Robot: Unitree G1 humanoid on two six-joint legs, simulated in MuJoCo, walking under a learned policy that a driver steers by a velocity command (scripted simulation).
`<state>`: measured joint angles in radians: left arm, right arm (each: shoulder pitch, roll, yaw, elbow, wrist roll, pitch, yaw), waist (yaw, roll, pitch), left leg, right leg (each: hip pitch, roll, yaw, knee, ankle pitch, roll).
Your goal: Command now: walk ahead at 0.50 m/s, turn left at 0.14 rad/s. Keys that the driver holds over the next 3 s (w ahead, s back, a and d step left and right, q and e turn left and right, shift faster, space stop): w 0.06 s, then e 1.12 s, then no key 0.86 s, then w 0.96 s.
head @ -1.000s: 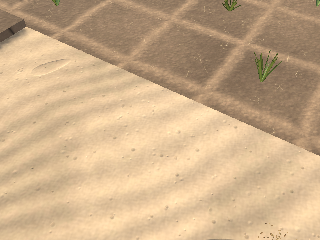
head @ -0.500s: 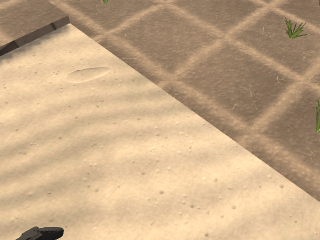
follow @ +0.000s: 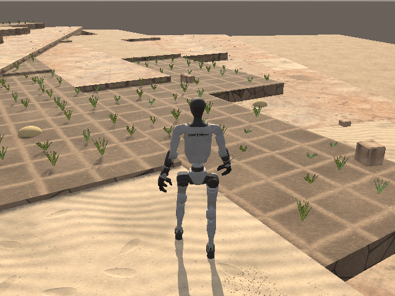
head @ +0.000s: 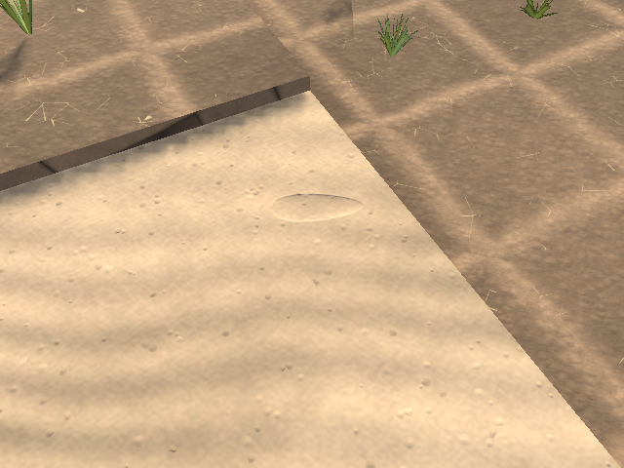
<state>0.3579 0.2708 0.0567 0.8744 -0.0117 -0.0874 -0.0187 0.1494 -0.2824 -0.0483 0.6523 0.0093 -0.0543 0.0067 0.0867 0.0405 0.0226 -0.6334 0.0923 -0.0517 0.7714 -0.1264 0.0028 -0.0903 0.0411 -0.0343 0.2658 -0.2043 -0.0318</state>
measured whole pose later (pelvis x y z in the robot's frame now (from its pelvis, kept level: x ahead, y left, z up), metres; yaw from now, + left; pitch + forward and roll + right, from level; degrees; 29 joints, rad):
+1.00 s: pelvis +0.22 +0.01 -0.01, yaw -28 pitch +3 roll +2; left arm 0.16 0.32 0.08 0.64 -0.01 0.04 0.02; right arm 0.08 -0.30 -0.08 0.78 0.01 0.01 -0.02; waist 0.02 0.00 0.04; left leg -0.42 -0.02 -0.10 0.73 -0.36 -0.08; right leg -0.34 0.08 0.15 0.49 -0.18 -0.04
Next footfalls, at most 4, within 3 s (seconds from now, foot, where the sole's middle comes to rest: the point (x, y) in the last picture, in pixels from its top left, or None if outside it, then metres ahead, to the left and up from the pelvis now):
0.16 left None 0.26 0.15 -0.78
0.62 right None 0.25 -0.10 -0.78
1.08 left None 0.33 0.09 -0.78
1.46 right None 0.16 -0.10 -0.78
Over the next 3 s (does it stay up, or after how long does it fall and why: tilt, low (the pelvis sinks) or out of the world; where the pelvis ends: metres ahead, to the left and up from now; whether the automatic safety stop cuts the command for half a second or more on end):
stays up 0.51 -0.25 0.00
